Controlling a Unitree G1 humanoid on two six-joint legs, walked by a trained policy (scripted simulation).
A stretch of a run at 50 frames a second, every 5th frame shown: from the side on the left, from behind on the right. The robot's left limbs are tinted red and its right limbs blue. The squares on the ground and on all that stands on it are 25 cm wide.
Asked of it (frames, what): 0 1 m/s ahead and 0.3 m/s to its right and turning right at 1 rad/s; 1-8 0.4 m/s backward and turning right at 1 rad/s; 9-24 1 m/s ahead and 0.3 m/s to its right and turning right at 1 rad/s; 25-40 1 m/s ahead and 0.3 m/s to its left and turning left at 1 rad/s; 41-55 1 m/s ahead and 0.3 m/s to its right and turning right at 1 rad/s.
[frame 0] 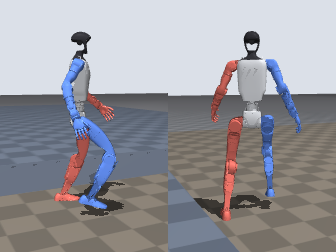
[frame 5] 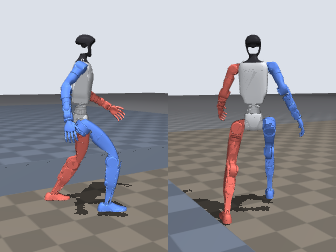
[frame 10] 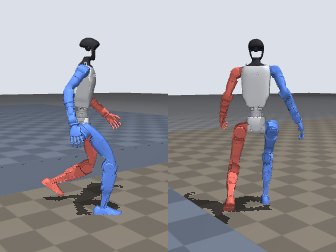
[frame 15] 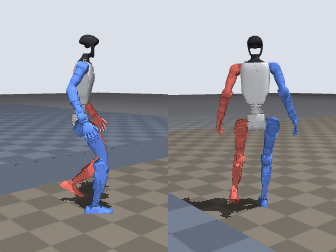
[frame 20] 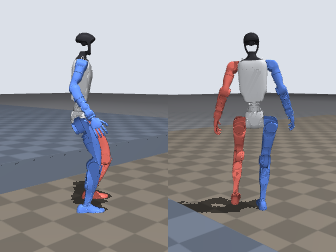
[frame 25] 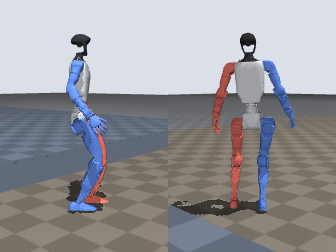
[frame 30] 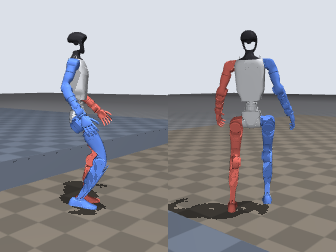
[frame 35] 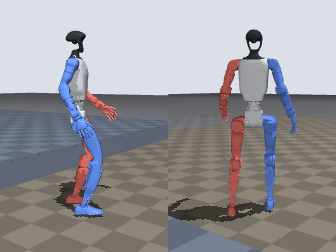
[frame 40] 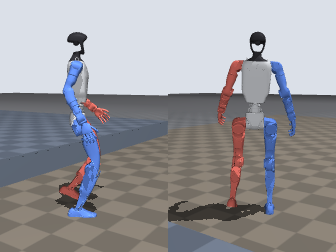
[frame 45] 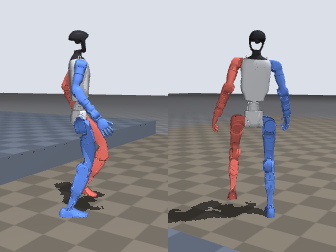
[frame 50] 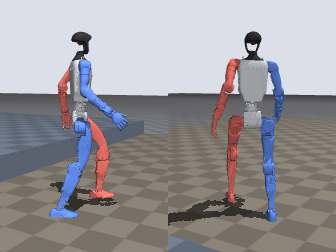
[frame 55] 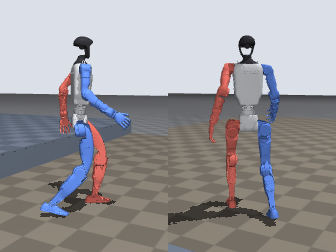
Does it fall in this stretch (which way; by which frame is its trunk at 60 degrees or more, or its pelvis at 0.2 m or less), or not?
no
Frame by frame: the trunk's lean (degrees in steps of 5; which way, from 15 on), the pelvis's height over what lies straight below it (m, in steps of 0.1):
0: 0, 0.8
5: 5, 0.7
10: 5, 0.7
15: 10, 0.7
20: 5, 0.8
25: 5, 0.8
30: 5, 0.8
35: 5, 0.8
40: 5, 0.8
45: 5, 0.8
50: 0, 0.8
55: 5, 0.7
